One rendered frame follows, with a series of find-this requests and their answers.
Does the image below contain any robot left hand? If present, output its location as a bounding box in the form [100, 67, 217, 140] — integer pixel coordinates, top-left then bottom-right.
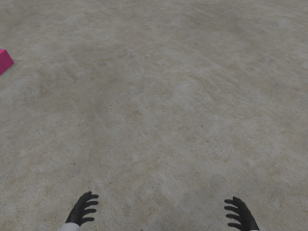
[65, 191, 99, 226]

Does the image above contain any robot right hand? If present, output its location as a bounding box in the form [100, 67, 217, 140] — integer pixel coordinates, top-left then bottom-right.
[224, 196, 260, 231]

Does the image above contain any carton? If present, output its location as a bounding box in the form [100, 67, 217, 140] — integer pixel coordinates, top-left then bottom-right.
[0, 49, 14, 75]

